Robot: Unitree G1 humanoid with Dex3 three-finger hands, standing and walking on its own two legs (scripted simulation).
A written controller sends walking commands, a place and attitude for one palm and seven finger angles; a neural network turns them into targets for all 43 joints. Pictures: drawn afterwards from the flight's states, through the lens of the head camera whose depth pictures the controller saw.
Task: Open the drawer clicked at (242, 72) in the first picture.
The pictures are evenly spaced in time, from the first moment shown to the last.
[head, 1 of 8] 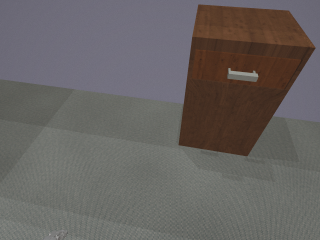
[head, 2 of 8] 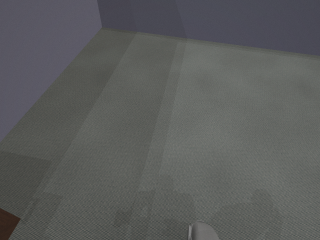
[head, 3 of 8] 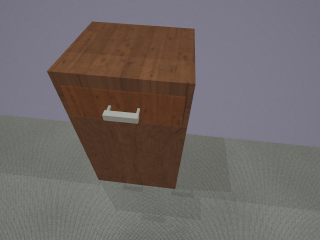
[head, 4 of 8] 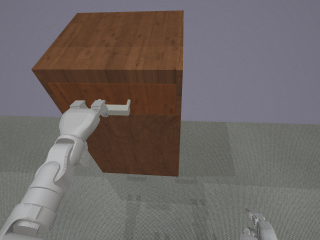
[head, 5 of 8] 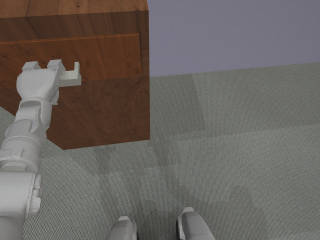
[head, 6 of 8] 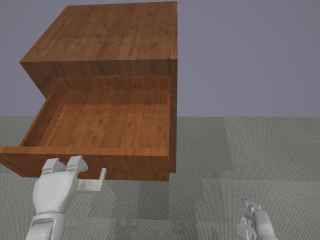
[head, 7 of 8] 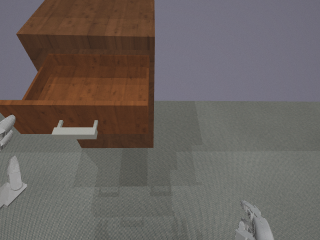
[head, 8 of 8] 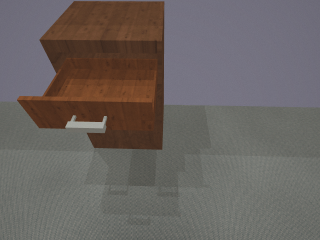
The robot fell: no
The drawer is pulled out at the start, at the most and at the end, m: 0.00 0.30 0.30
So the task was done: yes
